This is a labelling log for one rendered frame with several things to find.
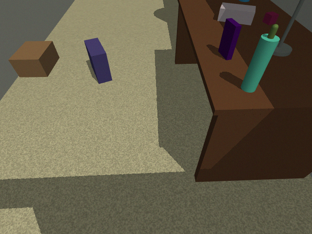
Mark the desk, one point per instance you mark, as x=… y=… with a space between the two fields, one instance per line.
x=266 y=134

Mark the desk lamp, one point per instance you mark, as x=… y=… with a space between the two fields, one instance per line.
x=283 y=49

